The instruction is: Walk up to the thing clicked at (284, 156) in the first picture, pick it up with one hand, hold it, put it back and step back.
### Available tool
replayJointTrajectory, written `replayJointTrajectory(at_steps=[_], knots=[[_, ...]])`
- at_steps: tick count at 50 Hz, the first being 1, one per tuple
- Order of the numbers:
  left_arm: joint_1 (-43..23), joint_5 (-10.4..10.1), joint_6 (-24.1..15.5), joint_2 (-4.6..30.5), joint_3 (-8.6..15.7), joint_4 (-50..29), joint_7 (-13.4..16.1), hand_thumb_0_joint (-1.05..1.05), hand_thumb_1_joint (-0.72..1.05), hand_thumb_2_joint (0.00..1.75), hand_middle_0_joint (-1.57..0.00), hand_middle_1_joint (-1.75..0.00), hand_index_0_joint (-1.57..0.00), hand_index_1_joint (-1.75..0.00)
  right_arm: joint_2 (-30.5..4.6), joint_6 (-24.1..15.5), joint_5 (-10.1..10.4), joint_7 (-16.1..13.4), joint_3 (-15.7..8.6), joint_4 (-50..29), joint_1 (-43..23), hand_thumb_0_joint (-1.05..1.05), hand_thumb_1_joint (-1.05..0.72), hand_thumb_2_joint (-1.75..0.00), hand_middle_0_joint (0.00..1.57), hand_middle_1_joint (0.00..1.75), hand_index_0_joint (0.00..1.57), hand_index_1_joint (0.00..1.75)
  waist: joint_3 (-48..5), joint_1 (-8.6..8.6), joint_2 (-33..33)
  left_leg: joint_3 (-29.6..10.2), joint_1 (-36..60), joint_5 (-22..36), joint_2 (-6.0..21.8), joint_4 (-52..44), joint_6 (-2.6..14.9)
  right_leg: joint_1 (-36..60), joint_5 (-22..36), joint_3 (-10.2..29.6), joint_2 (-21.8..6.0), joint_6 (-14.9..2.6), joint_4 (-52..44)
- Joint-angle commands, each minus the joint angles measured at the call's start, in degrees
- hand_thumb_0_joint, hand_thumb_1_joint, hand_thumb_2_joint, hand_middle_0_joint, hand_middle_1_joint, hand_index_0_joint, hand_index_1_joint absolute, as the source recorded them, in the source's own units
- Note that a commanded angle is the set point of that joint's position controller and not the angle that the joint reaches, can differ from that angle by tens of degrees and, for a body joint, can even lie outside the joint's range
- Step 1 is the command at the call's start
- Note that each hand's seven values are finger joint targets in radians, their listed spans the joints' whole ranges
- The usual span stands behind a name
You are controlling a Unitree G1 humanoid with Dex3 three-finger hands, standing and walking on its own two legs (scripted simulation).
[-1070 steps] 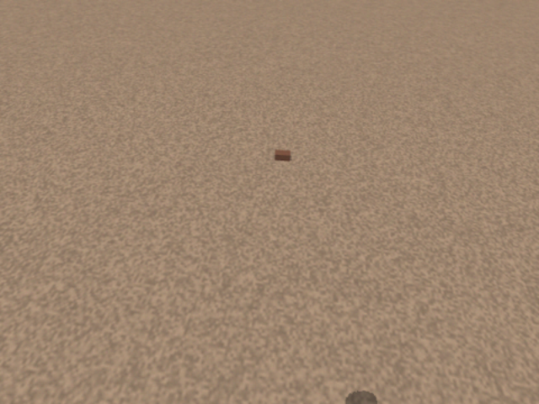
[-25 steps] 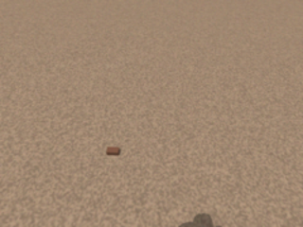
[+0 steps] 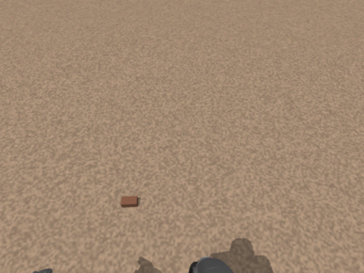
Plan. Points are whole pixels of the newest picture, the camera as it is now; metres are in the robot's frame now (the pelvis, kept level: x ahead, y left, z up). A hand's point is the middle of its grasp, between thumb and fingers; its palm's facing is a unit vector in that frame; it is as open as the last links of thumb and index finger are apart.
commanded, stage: walk up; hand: left
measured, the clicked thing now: (129, 201) +0.59 +0.22 -0.73
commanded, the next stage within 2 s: stand in 1.84 s
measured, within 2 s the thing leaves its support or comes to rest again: neither
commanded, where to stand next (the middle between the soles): +0.20 -0.02 m, yaw +0 degrees
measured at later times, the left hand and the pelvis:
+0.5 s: hand (57, 261) +0.20 +0.29 -0.16, palm faces -0.04 -0.94 -0.33, open 7.4 cm; pelvis +0.14 +0.02 +0.00, yaw -1 degrees
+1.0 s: hand (75, 214) +0.30 +0.26 -0.13, palm faces -0.02 -0.93 -0.36, open 7.4 cm; pelvis +0.19 +0.00 +0.01, yaw -1 degrees
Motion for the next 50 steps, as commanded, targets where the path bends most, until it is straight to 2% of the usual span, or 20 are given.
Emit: replayJointTrajectory(at_steps=[1, 2, 5, 8, 11, 14, 17, 18, 19, 20, 21, 25, 28, 31, 32, 33, 34, 37, 39, 50], knots=[[15.4, -0.1, -2.5, 18.6, 6.6, -3.8, 2.3, 0.00, 0.90, 0.90, -0.20, -0.30, -0.20, -0.30, -8.4, -1.6, 0.9, -1.0, -1.3, -8.2, 3.4, 0.00, -0.90, -0.90, 0.20, 0.30, 0.20, 0.30, -13.4, 8.38, -17.4, -1.6, -31.7, -1.6, -3.5, 37.9, 1.67, 33.8, -8.4, 37.1, -21.5, -11.16, -15.0], [11.5, -1.0, -2.5, 19.1, 6.4, -4.9, 2.3, 0.00, 0.90, 0.90, -0.20, -0.30, -0.20, -0.30, -14.1, -0.8, 0.5, -1.7, -2.7, -6.5, 1.5, 0.00, -0.90, -0.90, 0.20, 0.30, 0.20, 0.30, -9.5, 7.88, -9.0, -7.6, -31.6, -7.0, -0.8, 43.4, 1.88, 23.8, -16.4, 42.6, -24.1, -15.83, -18.2], [4.7, -1.2, -2.4, 14.6, 4.9, -6.7, 2.7, 0.00, 0.90, 0.90, -0.20, -0.30, -0.20, -0.30, -14.1, -0.8, 0.9, -0.9, -2.7, -4.7, 1.7, 0.00, -0.90, -0.90, 0.20, 0.30, 0.20, 0.30, -0.7, 4.39, -5.3, -9.3, -31.8, 1.9, 4.0, 38.8, 1.70, 11.2, -20.1, 24.9, -16.2, -12.01, -20.6], [3.4, -0.5, -3.0, 13.4, 4.7, -7.8, 2.2, 0.00, 0.90, 0.90, -0.20, -0.30, -0.20, -0.30, -12.2, -0.6, 0.0, 0.4, -2.7, -3.1, 4.9, 0.00, -0.90, -0.90, 0.20, 0.30, 0.20, 0.30, -1.8, 2.52, -7.4, -5.9, -27.6, 6.3, 5.2, 28.2, -0.29, 7.9, -10.1, 14.4, -11.5, -10.33, -19.2], [3.0, 0.0, -2.7, 13.7, 4.8, -9.0, 1.7, 0.00, 0.90, 0.90, -0.20, -0.30, -0.20, -0.30, -11.2, -1.2, -0.9, 0.7, -2.8, -4.0, 2.0, 0.00, -0.90, -0.90, 0.20, 0.30, 0.20, 0.30, -1.7, 3.40, -8.4, -2.4, -24.5, 5.4, 5.4, 15.3, -1.79, 4.7, -10.9, 10.3, -10.8, -10.80, -18.2], [3.0, 0.1, -1.6, 12.7, 3.7, -9.0, 1.9, 0.00, 0.90, 0.90, -0.20, -0.30, -0.20, -0.30, -9.5, -1.7, -0.8, -0.5, -2.3, -3.7, -0.3, 0.00, -0.90, -0.90, 0.20, 0.30, 0.20, 0.30, -3.9, 4.18, -7.8, -0.2, -17.7, 13.5, 3.4, 9.0, -2.07, 1.7, 0.5, 8.9, -10.6, -9.37, -12.3], [-0.1, -0.7, 0.1, 10.0, 2.0, -8.7, 2.2, 0.00, 0.90, 0.90, -0.20, -0.30, -0.20, -0.30, -10.1, -2.4, -1.1, -2.1, -2.5, -1.6, 1.5, 0.00, -0.90, -0.90, 0.20, 0.30, 0.20, 0.30, -6.8, 1.08, -3.6, -0.8, -6.5, 19.2, 1.7, 1.9, -0.78, -5.0, -2.3, 6.3, -7.5, -5.62, -1.8], [0.3, -1.0, 0.5, 7.7, 1.2, -8.6, 2.4, 0.00, 0.90, 0.90, -0.20, -0.30, -0.20, -0.30, -12.5, -2.7, -1.4, -2.6, -2.8, -1.8, 1.8, 0.00, -0.90, -0.90, 0.20, 0.30, 0.20, 0.30, -6.8, 0.51, 2.5, -7.3, -6.4, 17.8, 7.1, -4.8, 0.56, -6.0, -6.9, 4.3, -4.6, -2.97, 3.4], [3.4, -0.9, 0.4, 5.6, 0.5, -9.4, 2.3, 0.00, 0.90, 0.90, -0.20, -0.30, -0.20, -0.30, -17.5, -3.5, -1.8, -2.6, -3.8, -3.0, 2.8, 0.00, -0.90, -0.90, 0.20, 0.30, 0.20, 0.30, -7.3, 1.25, 13.0, -27.3, -6.0, 12.3, 19.3, -12.0, 4.81, -9.7, -18.7, 1.5, 2.6, 0.26, 14.0], [6.1, -0.9, 1.1, 10.8, 2.1, -6.7, 3.0, 0.00, 0.90, 0.90, -0.20, -0.30, -0.20, -0.30, -20.9, -3.3, -0.9, -2.5, -4.4, -3.9, 0.3, 0.00, -0.90, -0.90, 0.20, 0.30, 0.20, 0.30, -7.6, 1.59, 9.8, -35.5, -10.0, 4.0, 25.3, -14.3, 12.80, -7.2, -27.3, 4.8, 2.1, 0.56, 20.6], [6.0, -0.5, 1.3, 12.9, 2.5, -5.3, 3.3, 0.00, 0.90, 0.90, -0.20, -0.30, -0.20, -0.30, -20.1, -3.0, -0.8, -2.5, -4.5, -4.3, -2.3, 0.00, -0.90, -0.90, 0.20, 0.30, 0.20, 0.30, -5.5, 1.99, 7.4, -34.7, -11.9, 1.4, 24.8, -13.8, 14.52, -7.8, -26.5, 7.0, 0.5, 0.62, 24.3], [7.8, -0.7, 1.0, 11.5, 2.3, -1.9, 2.9, 0.00, 0.90, 0.90, -0.20, -0.30, -0.20, -0.30, -16.7, -2.8, -0.8, -2.8, -2.6, -4.7, -6.7, 0.00, -0.90, -0.90, 0.20, 0.30, 0.20, 0.30, -5.1, 3.51, 11.7, -17.6, -13.3, 14.8, 16.9, -9.3, 9.84, -4.7, -19.3, 5.5, -1.8, 1.18, 17.0], [6.3, -0.7, 0.4, 10.0, 2.1, -0.4, 2.9, 0.00, 0.90, 0.90, -0.20, -0.30, -0.20, -0.30, -16.0, -2.0, -0.8, -2.6, -1.9, -4.7, -8.1, 0.00, -0.90, -0.90, 0.20, 0.30, 0.20, 0.30, -6.3, 2.95, 12.0, -12.4, -17.3, 26.0, 15.3, -5.2, 8.94, 3.9, -16.4, 1.8, -0.3, 1.84, 8.7], [8.7, -0.2, -0.4, 9.9, 2.2, 2.2, 3.8, 0.00, 0.90, 0.90, -0.20, -0.30, -0.20, -0.30, -13.3, -0.6, 0.6, -2.3, -0.5, -4.6, -11.7, 0.00, -0.90, -0.90, 0.20, 0.30, 0.20, 0.30, -7.7, 5.77, 7.1, -8.5, -22.5, 23.8, 12.3, 3.1, 4.65, 13.7, -2.6, 1.8, 0.5, 0.86, -5.5], [6.6, 0.4, -1.0, 13.1, 2.7, 1.6, 4.0, 0.00, 0.90, 0.90, -0.20, -0.30, -0.20, -0.30, -10.8, -0.3, 1.2, -2.3, 0.3, -4.6, -10.6, 0.00, -0.90, -0.90, 0.20, 0.30, 0.20, 0.30, -8.2, 4.45, -0.7, -5.5, -24.2, 20.7, 8.6, 8.6, 1.84, 14.4, 2.4, 10.9, -5.2, -1.03, -8.4], [3.1, 0.1, -1.5, 15.9, 2.7, 0.5, 4.0, 0.00, 0.90, 0.90, -0.20, -0.30, -0.20, -0.30, -8.7, 0.1, 1.3, -2.4, 0.7, -4.2, -10.2, 0.00, -0.90, -0.90, 0.20, 0.30, 0.20, 0.30, -6.3, 2.56, -6.0, -3.0, -25.1, 9.7, 3.8, 11.7, -0.73, 9.5, 1.6, 23.0, -13.7, -5.24, -12.0], [-1.3, -0.3, -1.4, 16.9, 2.4, 0.0, 3.8, 0.00, 0.90, 0.90, -0.20, -0.30, -0.20, -0.30, -10.8, 0.3, 1.4, -2.7, 0.0, -2.0, -9.7, 0.00, -0.90, -0.90, 0.20, 0.30, 0.20, 0.30, -6.2, 1.42, -6.0, -3.7, -17.7, 2.2, 3.3, 11.7, -0.59, 3.7, 4.9, 22.2, -16.0, -9.22, -9.9], [-3.2, -1.0, -1.0, 12.3, 0.7, 1.0, 4.0, 0.00, 0.90, 0.90, -0.20, -0.30, -0.20, -0.30, -12.6, -0.6, 1.2, -2.5, -0.3, 1.4, -10.2, 0.00, -0.90, -0.90, 0.20, 0.30, 0.20, 0.30, -8.7, 1.30, -3.9, -6.6, -11.3, 24.6, 7.2, 2.3, 1.08, 5.0, 12.3, 8.3, -7.2, -1.70, -2.9], [-1.8, -1.2, -1.0, 11.8, 0.6, 2.7, 4.1, 0.00, 0.90, 0.90, -0.20, -0.30, -0.20, -0.30, -13.2, -0.7, 1.3, -2.2, 0.0, 2.3, -12.7, 0.00, -0.90, -0.90, 0.20, 0.30, 0.20, 0.30, -10.1, 2.90, -4.6, -7.4, -10.6, 32.6, 8.5, 3.4, 2.53, 7.9, 13.1, 5.7, -4.8, 0.29, -2.3], [-8.8, -1.2, -0.1, 10.9, -0.1, 7.2, 4.5, 0.00, 0.90, 0.90, -0.20, -0.30, -0.20, -0.30, -11.6, 0.5, 1.0, -2.2, 1.1, 8.6, -18.6, 0.00, -0.90, -0.90, 0.20, 0.30, 0.20, 0.30, -8.9, 2.91, -1.6, -6.2, -9.7, 28.3, 7.9, -4.8, 0.72, 12.9, 8.8, 5.9, -5.8, 0.93, -9.4]])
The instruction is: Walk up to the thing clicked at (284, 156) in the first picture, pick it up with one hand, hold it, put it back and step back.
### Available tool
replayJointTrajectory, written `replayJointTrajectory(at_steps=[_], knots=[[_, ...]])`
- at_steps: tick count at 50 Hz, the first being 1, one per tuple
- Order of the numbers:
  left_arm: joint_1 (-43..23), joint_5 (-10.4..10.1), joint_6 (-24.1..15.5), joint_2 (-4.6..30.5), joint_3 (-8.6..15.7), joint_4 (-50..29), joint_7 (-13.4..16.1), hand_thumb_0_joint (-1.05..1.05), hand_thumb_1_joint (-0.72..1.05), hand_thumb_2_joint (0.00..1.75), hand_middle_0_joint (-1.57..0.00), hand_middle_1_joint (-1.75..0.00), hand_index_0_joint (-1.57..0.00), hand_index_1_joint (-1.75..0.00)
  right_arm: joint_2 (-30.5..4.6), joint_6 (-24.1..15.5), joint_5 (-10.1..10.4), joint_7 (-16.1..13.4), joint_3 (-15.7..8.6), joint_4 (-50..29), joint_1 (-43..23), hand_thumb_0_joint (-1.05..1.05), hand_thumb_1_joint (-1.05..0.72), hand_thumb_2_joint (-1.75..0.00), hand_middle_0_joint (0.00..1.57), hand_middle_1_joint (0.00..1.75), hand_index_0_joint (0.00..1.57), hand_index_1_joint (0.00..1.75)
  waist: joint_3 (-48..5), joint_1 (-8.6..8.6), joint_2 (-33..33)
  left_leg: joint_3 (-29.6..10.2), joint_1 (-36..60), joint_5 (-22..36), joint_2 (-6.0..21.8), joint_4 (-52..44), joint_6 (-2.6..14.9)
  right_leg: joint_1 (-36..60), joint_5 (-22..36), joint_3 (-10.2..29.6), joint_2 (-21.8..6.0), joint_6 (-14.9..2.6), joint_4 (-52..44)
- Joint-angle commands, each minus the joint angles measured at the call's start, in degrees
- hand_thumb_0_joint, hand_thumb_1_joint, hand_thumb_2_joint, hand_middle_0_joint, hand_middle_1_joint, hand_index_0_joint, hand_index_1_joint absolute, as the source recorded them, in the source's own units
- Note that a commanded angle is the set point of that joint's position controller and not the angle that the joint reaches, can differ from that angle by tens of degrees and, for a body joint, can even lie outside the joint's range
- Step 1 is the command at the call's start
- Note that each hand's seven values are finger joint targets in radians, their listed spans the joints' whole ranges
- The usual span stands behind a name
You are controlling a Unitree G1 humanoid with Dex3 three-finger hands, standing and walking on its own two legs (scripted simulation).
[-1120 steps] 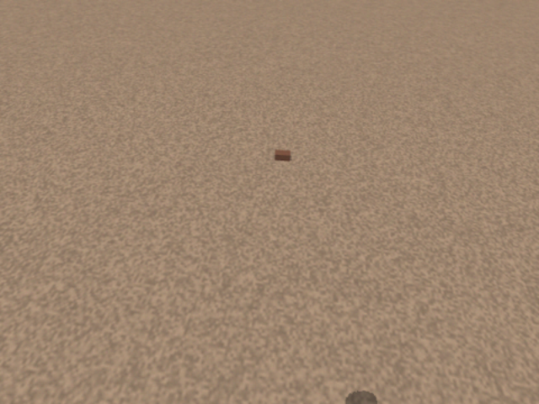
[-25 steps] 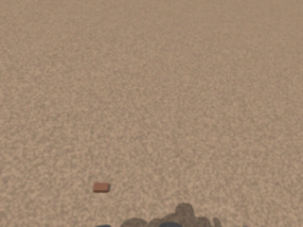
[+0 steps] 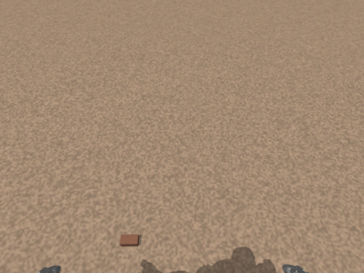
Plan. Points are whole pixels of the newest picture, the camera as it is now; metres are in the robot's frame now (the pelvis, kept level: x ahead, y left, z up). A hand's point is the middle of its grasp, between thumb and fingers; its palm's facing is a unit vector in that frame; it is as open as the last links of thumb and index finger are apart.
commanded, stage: walk up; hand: left
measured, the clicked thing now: (129, 240) +0.39 +0.23 -0.75
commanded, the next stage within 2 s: stand in 0.84 s
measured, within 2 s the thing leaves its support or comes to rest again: neither
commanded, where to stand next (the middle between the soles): +0.01 -0.02 m, yaw +1 degrees
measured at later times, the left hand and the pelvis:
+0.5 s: hand out of the picture +0.08 +0.26 -0.14, palm faces -0.02 -0.94 -0.33, open 7.4 cm; pelvis +0.00 +0.00 +0.01, yaw +0 degrees
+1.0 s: hand out of the picture +0.08 +0.26 -0.14, palm faces -0.02 -0.94 -0.34, open 7.4 cm; pelvis +0.00 +0.01 +0.02, yaw +0 degrees
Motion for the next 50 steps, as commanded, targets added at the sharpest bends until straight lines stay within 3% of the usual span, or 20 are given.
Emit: replayJointTrajectory(at_steps=[1, 10, 21, 28, 41, 44, 50], knots=[[-2.6, 0.1, -0.6, 13.0, 3.1, -1.2, 0.8, 0.00, 0.90, 0.90, -0.20, -0.30, -0.20, -0.30, -13.0, -0.9, -0.2, -0.8, -2.6, -1.2, -2.1, 0.00, -0.90, -0.90, 0.20, 0.30, 0.20, 0.30, -6.5, -0.05, -1.7, -3.4, 4.1, 17.2, 4.7, -6.8, 3.81, 2.7, 17.3, 4.4, -5.0, -3.41, -8.5], [-5.5, 0.5, -0.4, 12.4, 2.9, 2.0, 0.3, 0.00, 0.90, 0.90, -0.20, -0.30, -0.20, -0.30, -12.2, -0.8, -0.7, -0.5, -2.1, 1.6, -4.2, 0.00, -0.90, -0.90, 0.20, 0.30, 0.20, 0.30, -5.1, -0.07, -0.4, -3.6, 4.7, 11.5, 4.5, -12.4, 2.94, 4.4, 11.8, 4.5, -4.6, -2.56, -14.6], [-4.8, 0.7, -0.3, 11.7, 3.0, 3.8, 0.1, 0.00, 0.90, 0.90, -0.20, -0.30, -0.20, -0.30, -12.5, -0.7, -0.8, -0.6, -2.3, 2.9, -4.0, 0.00, -0.90, -0.90, 0.20, 0.30, 0.20, 0.30, -5.2, -0.23, 0.5, -3.9, 5.2, 10.5, 4.7, -14.3, 2.79, 5.2, 11.8, 4.1, -4.4, -2.08, -16.4], [-3.4, 0.6, -0.2, 11.3, 3.1, 4.3, 0.1, 0.00, 0.90, 0.90, -0.20, -0.30, -0.20, -0.30, -12.3, -0.7, -0.7, -0.7, -2.5, 2.9, -3.5, 0.00, -0.90, -0.90, 0.20, 0.30, 0.20, 0.30, -6.1, -0.14, 0.3, -3.9, 7.1, 13.9, 5.0, -13.9, 2.82, 5.1, 13.6, 3.5, -4.2, -1.91, -16.1], [-2.8, 0.8, -0.1, 11.2, 3.2, 4.2, 0.2, 0.00, 0.90, 0.90, -0.20, -0.30, -0.20, -0.30, -11.8, -0.7, -0.7, -0.7, -2.5, 2.4, -3.7, 0.00, -0.90, -0.90, 0.20, 0.30, 0.20, 0.30, -5.5, -0.06, 0.1, -4.1, 6.4, 14.0, 4.8, -14.4, 2.68, 5.1, 13.9, 3.4, -4.4, -1.49, -16.1], [-1.8, 0.8, -0.5, 11.4, 2.6, 3.6, 0.5, 0.00, 0.90, 0.90, -0.20, -0.30, -0.20, -0.30, -11.9, -0.6, -1.2, -0.9, -2.7, 2.1, -4.0, 0.00, -0.90, -0.90, 0.20, 0.30, 0.20, 0.30, -5.3, -0.02, 0.1, -4.3, 7.7, 17.8, 5.9, -14.3, 2.38, 4.9, 16.6, 3.7, -5.2, -1.44, -15.7], [-2.1, 0.7, -0.5, 11.5, 2.4, 2.9, 0.5, 0.00, 0.90, 0.90, -0.20, -0.30, -0.20, -0.30, -11.7, -0.5, -1.1, -0.7, -2.5, 1.9, -3.7, 0.00, -0.90, -0.90, 0.20, 0.30, 0.20, 0.30, -5.8, -0.24, -0.2, -3.5, 7.5, 16.5, 5.5, -14.6, 2.28, 5.7, 17.0, 3.9, -5.4, -1.54, -16.0]])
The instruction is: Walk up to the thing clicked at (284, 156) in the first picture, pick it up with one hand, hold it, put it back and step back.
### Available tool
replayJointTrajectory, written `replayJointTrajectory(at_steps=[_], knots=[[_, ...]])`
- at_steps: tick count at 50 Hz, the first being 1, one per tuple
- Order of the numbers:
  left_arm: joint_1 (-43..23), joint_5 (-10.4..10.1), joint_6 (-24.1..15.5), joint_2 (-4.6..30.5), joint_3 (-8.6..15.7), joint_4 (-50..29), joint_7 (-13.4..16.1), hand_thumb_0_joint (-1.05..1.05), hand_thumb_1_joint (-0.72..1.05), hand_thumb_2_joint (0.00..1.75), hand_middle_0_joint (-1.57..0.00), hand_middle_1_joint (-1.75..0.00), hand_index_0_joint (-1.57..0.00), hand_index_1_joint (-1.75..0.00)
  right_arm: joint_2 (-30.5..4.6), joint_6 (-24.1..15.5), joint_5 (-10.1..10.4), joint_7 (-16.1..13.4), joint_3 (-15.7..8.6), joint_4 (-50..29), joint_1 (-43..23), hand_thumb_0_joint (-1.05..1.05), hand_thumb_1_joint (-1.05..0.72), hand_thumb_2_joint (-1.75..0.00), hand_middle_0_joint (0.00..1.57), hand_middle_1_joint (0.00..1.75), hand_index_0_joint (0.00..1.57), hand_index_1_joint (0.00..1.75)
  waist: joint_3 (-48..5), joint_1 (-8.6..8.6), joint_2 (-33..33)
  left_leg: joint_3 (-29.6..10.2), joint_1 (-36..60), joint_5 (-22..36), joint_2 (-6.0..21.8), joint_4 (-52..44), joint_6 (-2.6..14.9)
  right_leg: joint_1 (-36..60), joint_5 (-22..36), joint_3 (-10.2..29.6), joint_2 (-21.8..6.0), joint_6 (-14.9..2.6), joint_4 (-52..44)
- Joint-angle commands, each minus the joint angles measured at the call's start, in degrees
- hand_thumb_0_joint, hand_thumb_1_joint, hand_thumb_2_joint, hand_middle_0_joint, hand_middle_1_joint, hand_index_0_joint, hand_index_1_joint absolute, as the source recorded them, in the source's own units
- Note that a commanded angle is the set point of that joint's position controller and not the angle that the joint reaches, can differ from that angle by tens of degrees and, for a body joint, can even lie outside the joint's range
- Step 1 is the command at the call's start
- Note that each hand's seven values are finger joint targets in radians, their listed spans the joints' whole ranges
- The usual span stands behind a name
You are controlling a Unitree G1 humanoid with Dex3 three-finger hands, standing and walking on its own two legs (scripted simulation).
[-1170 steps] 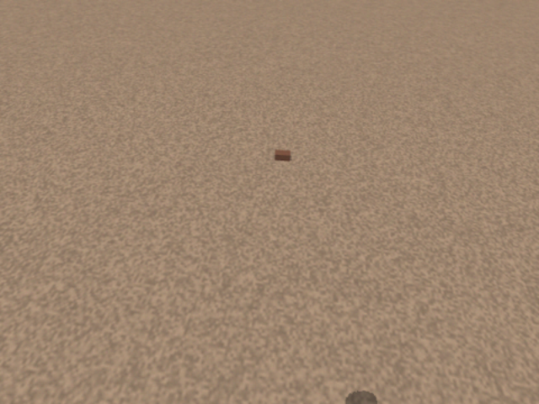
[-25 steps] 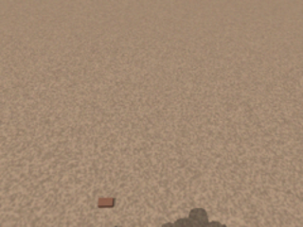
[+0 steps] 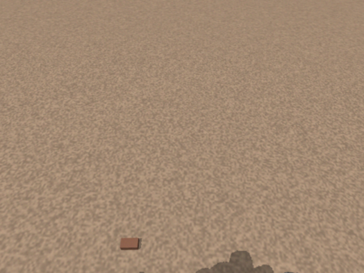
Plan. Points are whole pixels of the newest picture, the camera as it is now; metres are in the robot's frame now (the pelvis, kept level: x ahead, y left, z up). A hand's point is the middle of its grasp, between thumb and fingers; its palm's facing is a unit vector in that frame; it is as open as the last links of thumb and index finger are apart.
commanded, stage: stand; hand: left
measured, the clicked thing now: (129, 243) +0.39 +0.22 -0.76
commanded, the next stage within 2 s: none
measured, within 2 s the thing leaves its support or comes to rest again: neither
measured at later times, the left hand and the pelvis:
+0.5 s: hand out of the picture +0.07 +0.25 -0.16, palm faces -0.04 -0.94 -0.34, open 7.4 cm; pelvis -0.01 +0.00 +0.00, yaw +0 degrees
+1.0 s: hand out of the picture +0.07 +0.25 -0.16, palm faces -0.04 -0.94 -0.34, open 7.4 cm; pelvis +0.00 +0.00 +0.00, yaw +0 degrees
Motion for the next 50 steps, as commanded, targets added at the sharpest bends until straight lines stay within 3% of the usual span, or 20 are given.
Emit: replayJointTrajectory(at_steps=[1, 7, 20, 31, 39, 50], knots=[[-1.8, -0.1, -1.2, 12.5, 2.1, -3.6, 0.7, 0.00, 0.90, 0.90, -0.20, -0.30, -0.20, -0.30, -12.6, -0.9, 0.1, -0.6, -2.0, -3.5, -2.2, 0.00, -0.90, -0.90, 0.20, 0.30, 0.20, 0.30, -5.3, -0.12, 0.2, -4.2, 2.8, 11.2, 6.1, -2.5, 2.09, -0.2, 10.3, 3.9, -5.2, -2.32, -2.8], [-1.7, 0.1, -1.2, 12.6, 1.9, -4.0, 0.8, 0.00, 0.90, 0.90, -0.20, -0.30, -0.20, -0.30, -12.6, -0.8, 0.1, -0.5, -2.0, -3.6, -2.3, 0.00, -0.90, -0.90, 0.20, 0.30, 0.20, 0.30, -5.1, -0.15, -0.2, -4.0, 2.9, 10.9, 6.0, -2.2, 2.13, -0.7, 10.1, 3.9, -5.1, -2.31, -3.0], [-1.3, -0.1, -0.9, 12.8, 1.9, -4.1, 0.6, 0.00, 0.90, 0.90, -0.20, -0.30, -0.20, -0.30, -12.7, -0.6, 0.1, -0.4, -1.8, -3.5, -1.5, 0.00, -0.90, -0.90, 0.20, 0.30, 0.20, 0.30, -2.6, -0.22, 0.3, -4.2, 0.5, 3.8, 5.6, -3.5, 2.12, -1.8, 4.4, 4.6, -5.0, -2.54, -4.1], [-1.1, -0.1, -0.9, 13.0, 2.1, -4.5, 0.6, 0.00, 0.90, 0.90, -0.20, -0.30, -0.20, -0.30, -12.5, -0.9, 0.1, -0.5, -1.7, -3.6, -0.3, 0.00, -0.90, -0.90, 0.20, 0.30, 0.20, 0.30, -3.9, -0.17, -0.1, -4.4, 1.5, 7.7, 5.9, -3.1, 2.22, -1.3, 7.2, 4.6, -5.1, -2.75, -2.7], [-0.5, 0.0, -0.9, 12.9, 1.9, -4.5, 0.5, 0.00, 0.90, 0.90, -0.20, -0.30, -0.20, -0.30, -12.6, -0.7, 0.0, -0.5, -1.7, -3.5, -0.3, 0.00, -0.90, -0.90, 0.20, 0.30, 0.20, 0.30, -2.9, -0.16, -0.1, -4.0, 0.9, 4.3, 5.7, -3.1, 2.18, -2.1, 5.2, 4.9, -5.1, -2.65, -3.7], [-0.6, 0.0, -0.8, 13.1, 1.9, -4.7, 0.6, 0.00, 0.90, 0.90, -0.20, -0.30, -0.20, -0.30, -12.3, -0.8, 0.0, -0.5, -1.7, -3.8, -0.3, 0.00, -0.90, -0.90, 0.20, 0.30, 0.20, 0.30, -3.5, -0.22, 0.1, -4.3, 0.9, 6.8, 5.9, -3.0, 2.03, -1.3, 6.6, 4.5, -5.0, -2.73, -2.8]])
